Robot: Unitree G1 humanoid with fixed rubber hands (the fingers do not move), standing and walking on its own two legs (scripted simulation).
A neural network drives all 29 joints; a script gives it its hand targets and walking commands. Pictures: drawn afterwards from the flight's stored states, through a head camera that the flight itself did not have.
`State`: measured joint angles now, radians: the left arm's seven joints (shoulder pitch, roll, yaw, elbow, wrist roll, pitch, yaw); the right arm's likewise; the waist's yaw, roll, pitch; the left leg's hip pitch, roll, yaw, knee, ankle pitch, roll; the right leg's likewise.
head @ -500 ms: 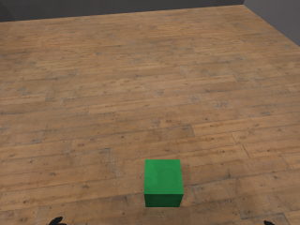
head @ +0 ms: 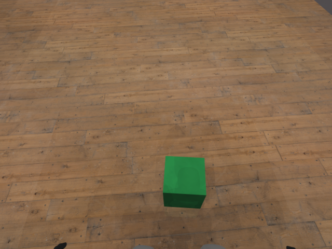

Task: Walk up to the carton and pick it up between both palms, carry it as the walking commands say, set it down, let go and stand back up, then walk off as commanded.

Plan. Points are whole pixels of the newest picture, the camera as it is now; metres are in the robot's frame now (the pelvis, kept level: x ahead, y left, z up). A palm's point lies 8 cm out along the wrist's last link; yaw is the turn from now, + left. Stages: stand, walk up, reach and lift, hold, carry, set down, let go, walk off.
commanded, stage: walk off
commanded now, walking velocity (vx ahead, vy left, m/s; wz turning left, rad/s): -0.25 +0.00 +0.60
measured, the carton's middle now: (183, 183) +0.49 -0.06 -0.64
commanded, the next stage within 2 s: none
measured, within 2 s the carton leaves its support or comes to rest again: neither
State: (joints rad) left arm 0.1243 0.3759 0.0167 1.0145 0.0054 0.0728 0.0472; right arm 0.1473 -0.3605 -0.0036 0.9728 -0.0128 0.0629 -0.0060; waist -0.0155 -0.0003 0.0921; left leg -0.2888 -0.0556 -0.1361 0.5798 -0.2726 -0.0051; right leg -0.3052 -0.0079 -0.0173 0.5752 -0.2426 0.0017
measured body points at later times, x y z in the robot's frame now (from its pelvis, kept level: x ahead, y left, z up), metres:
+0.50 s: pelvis -0.13 -0.08 +0.01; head -0.08 -0.09 +0.46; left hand -0.08 +0.22 -0.10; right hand +0.03 -0.33 -0.14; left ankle -0.24 +0.04 -0.65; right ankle -0.06 -0.16 -0.73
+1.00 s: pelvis -0.27 -0.11 +0.01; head -0.24 -0.07 +0.46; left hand -0.34 +0.18 -0.13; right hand -0.02 -0.30 -0.10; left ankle -0.27 +0.02 -0.73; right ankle -0.23 -0.27 -0.68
